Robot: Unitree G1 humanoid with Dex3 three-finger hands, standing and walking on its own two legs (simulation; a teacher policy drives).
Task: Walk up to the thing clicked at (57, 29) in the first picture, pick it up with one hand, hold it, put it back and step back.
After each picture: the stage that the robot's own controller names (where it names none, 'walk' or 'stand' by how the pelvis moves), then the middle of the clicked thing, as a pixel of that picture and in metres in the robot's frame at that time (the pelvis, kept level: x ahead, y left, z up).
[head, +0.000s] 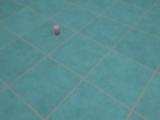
stand; (56, 30) +1.62 +0.32 -0.72
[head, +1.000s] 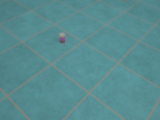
walk; (62, 38) +1.51 +0.17 -0.71
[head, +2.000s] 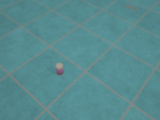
walk; (59, 69) +0.95 +0.19 -0.71
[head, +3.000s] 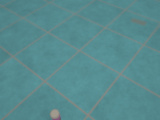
walk; (55, 116) +0.53 +0.23 -0.71
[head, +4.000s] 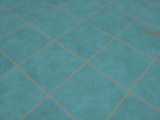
stand; out of the picture +0.37 +0.21 -0.72
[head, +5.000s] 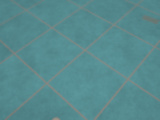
stand; out of the picture +0.40 +0.22 -0.71
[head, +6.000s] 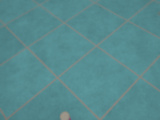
stand; (65, 118) +0.42 +0.20 -0.70
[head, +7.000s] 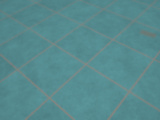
stand; out of the picture +0.39 +0.22 -0.72
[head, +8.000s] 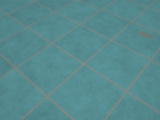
stand; out of the picture +0.40 +0.21 -0.73
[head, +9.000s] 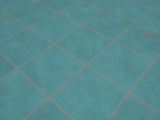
stand; out of the picture +0.39 +0.21 -0.73
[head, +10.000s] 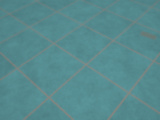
go down; out of the picture +0.39 +0.21 -0.73
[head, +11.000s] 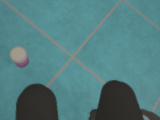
go down; (20, 57) +0.47 +0.24 -0.33
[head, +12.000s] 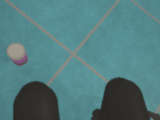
approach; (18, 55) +0.46 +0.25 -0.29
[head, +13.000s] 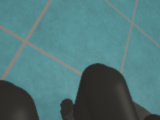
close in; out of the picture +0.44 +0.30 -0.22
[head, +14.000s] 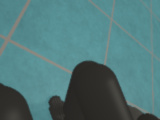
close; out of the picture +0.44 +0.30 -0.22
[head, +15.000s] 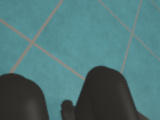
lift; out of the picture +0.39 +0.27 -0.22
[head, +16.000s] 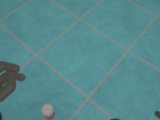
close; (48, 112) +0.37 +0.21 -0.54
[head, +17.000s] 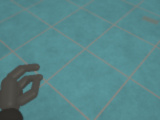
close; out of the picture +0.35 +0.20 -0.64
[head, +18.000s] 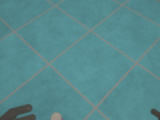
stand; (57, 119) +0.35 +0.19 -0.59
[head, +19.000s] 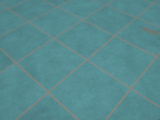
stand; out of the picture +0.33 +0.19 -0.66
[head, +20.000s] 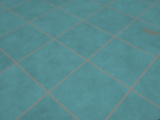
stand; out of the picture +0.33 +0.19 -0.66
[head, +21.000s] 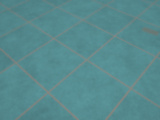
stand; out of the picture +0.33 +0.19 -0.66
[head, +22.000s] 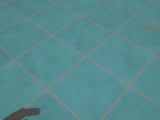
hold; out of the picture +0.33 +0.19 -0.65
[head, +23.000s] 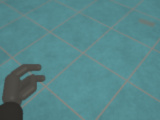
hold; out of the picture +0.34 +0.21 -0.68
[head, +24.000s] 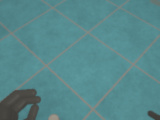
stand; out of the picture +0.35 +0.20 -0.59
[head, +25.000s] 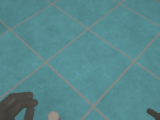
close; (54, 118) +0.36 +0.19 -0.57
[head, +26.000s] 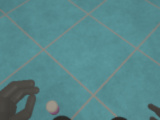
close; (53, 108) +0.36 +0.20 -0.53
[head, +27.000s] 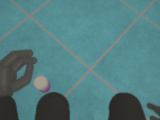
hold; (42, 84) +0.39 +0.22 -0.38
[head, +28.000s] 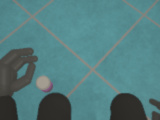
close; (45, 84) +0.39 +0.22 -0.39
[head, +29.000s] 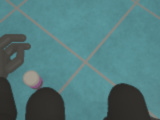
hold; (33, 80) +0.40 +0.22 -0.31
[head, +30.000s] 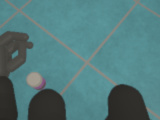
close; (36, 81) +0.40 +0.22 -0.33
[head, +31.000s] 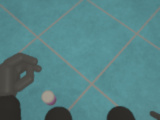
close; (49, 98) +0.37 +0.21 -0.48
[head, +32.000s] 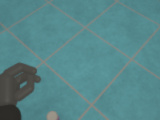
close; (53, 118) +0.35 +0.20 -0.59
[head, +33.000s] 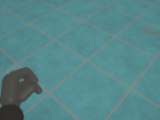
crouch; out of the picture +0.33 +0.20 -0.67
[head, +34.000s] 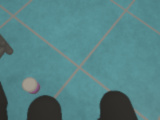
crouch; (31, 86) +0.39 +0.23 -0.40
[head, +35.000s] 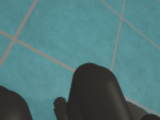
lower; out of the picture +0.37 +0.28 -0.23
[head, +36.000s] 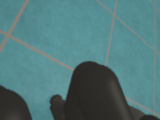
lower; out of the picture +0.37 +0.28 -0.22
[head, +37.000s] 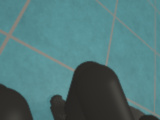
lower; out of the picture +0.37 +0.28 -0.23
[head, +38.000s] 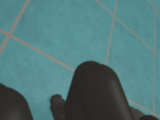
lower; out of the picture +0.37 +0.29 -0.23
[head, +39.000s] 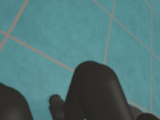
open; out of the picture +0.36 +0.28 -0.23
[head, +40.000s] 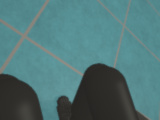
stand; out of the picture +0.31 +0.33 -0.24
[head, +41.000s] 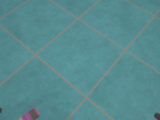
stand; (29, 117) +0.34 +0.32 -0.59
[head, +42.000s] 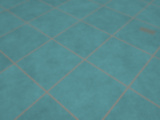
stand; out of the picture +0.36 +0.34 -0.69
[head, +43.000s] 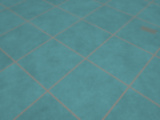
stand; out of the picture +0.38 +0.35 -0.69
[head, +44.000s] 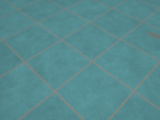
stand; out of the picture +0.42 +0.35 -0.74
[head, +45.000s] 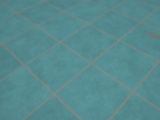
stand; out of the picture +0.43 +0.38 -0.75
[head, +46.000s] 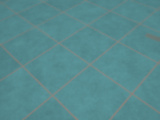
stand; out of the picture +0.44 +0.39 -0.75
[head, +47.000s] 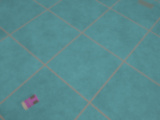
walk; (30, 101) +0.50 +0.37 -0.73
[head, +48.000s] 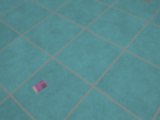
walk; (40, 86) +0.70 +0.45 -0.73
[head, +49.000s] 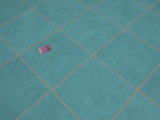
walk; (44, 49) +1.07 +0.38 -0.72
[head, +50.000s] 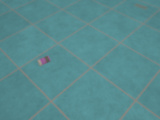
stand; (44, 60) +1.10 +0.42 -0.74
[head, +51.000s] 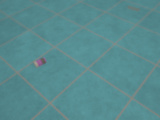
stand; (40, 62) +1.16 +0.46 -0.75
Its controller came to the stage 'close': yes
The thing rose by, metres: 0.03
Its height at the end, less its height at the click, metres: -0.02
